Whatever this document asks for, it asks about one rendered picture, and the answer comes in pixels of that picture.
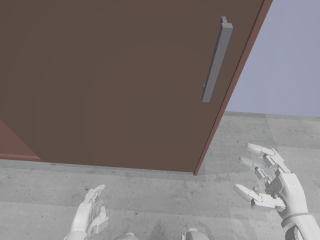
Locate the robot left forearm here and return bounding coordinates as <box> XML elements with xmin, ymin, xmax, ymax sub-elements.
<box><xmin>63</xmin><ymin>230</ymin><xmax>89</xmax><ymax>240</ymax></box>

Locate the right robot hand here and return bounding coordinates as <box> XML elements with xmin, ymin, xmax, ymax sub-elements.
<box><xmin>233</xmin><ymin>143</ymin><xmax>308</xmax><ymax>220</ymax></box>

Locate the right robot shin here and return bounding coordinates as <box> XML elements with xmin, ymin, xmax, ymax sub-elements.
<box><xmin>187</xmin><ymin>228</ymin><xmax>198</xmax><ymax>232</ymax></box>

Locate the robot right forearm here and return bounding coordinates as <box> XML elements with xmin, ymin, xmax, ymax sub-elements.
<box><xmin>281</xmin><ymin>213</ymin><xmax>320</xmax><ymax>240</ymax></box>

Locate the handle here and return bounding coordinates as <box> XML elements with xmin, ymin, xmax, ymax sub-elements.
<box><xmin>201</xmin><ymin>16</ymin><xmax>233</xmax><ymax>103</ymax></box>

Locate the left robot hand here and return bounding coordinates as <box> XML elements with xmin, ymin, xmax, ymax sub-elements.
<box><xmin>70</xmin><ymin>184</ymin><xmax>109</xmax><ymax>238</ymax></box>

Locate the wardrobe door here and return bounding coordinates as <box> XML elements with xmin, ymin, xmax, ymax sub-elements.
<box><xmin>0</xmin><ymin>0</ymin><xmax>263</xmax><ymax>173</ymax></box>
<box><xmin>0</xmin><ymin>119</ymin><xmax>37</xmax><ymax>156</ymax></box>

